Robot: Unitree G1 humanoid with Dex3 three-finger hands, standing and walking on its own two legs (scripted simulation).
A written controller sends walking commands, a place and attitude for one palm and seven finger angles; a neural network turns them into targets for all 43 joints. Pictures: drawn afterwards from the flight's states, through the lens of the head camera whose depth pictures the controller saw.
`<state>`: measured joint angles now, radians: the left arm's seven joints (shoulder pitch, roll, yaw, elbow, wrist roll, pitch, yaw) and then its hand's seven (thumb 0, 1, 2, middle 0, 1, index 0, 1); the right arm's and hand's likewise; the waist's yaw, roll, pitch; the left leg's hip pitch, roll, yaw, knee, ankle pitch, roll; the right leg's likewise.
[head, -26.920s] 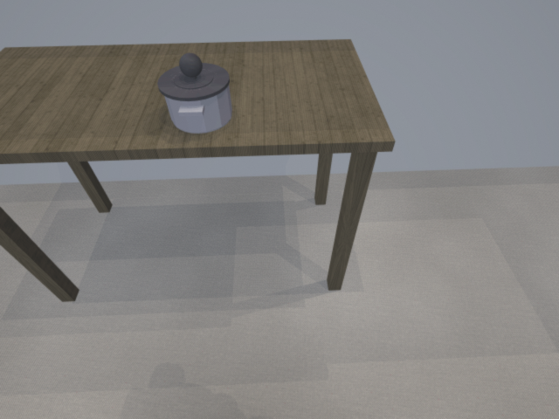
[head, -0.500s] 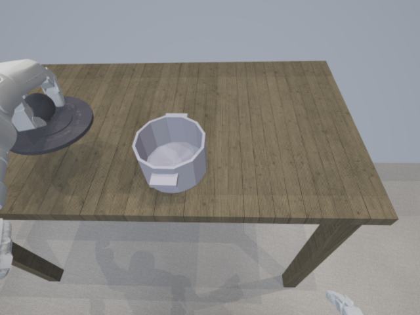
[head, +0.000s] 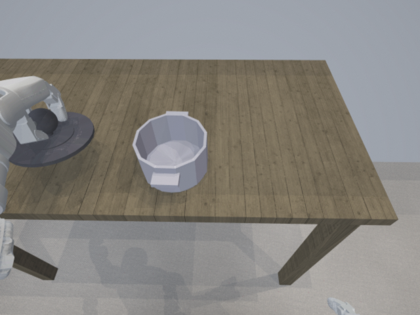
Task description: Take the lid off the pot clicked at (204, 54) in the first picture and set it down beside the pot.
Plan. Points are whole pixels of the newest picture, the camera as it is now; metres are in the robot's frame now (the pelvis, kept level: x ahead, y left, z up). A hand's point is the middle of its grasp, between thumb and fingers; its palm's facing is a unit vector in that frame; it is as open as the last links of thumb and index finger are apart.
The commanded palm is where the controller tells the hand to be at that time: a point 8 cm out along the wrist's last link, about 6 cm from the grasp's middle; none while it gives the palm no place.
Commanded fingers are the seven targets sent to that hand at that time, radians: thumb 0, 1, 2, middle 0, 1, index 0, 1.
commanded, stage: lower the lid onto the table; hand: left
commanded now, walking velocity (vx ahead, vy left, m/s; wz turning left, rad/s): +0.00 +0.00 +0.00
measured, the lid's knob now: (42, 121) +0.44 +0.32 +0.13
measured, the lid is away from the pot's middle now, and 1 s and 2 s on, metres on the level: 0.24 0.23 0.22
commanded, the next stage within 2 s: open the fingers wide in 1.30 s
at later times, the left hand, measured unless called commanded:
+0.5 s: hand (43, 135) +0.42 +0.32 +0.12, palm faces -0.42 -0.09 -0.90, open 8.0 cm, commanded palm +0.42 +0.32 +0.19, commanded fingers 0.00 0.52 1.16 -0.96 -0.94 -0.91 -0.90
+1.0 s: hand (54, 146) +0.42 +0.32 +0.09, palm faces -0.46 -0.08 -0.89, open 8.0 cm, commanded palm +0.43 +0.32 +0.15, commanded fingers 0.00 0.52 1.16 -0.96 -0.94 -0.91 -0.90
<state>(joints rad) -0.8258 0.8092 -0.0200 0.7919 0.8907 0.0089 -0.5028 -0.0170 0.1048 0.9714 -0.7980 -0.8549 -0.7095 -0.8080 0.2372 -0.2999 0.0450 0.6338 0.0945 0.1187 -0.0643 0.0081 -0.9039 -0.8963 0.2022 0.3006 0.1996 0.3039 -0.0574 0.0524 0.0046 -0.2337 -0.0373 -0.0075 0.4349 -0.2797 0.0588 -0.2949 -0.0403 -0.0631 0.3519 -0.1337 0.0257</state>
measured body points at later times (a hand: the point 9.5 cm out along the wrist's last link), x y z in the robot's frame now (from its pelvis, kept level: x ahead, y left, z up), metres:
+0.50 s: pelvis +0.01 +0.01 +0.00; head +0.06 +0.01 +0.45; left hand +0.44 +0.32 +0.17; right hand +0.10 -0.25 -0.12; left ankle -0.04 +0.08 -0.74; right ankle +0.02 -0.14 -0.74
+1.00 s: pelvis +0.01 +0.01 +0.00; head +0.06 +0.01 +0.44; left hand +0.44 +0.32 +0.14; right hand +0.09 -0.25 -0.13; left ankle -0.04 +0.08 -0.74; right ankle +0.02 -0.14 -0.74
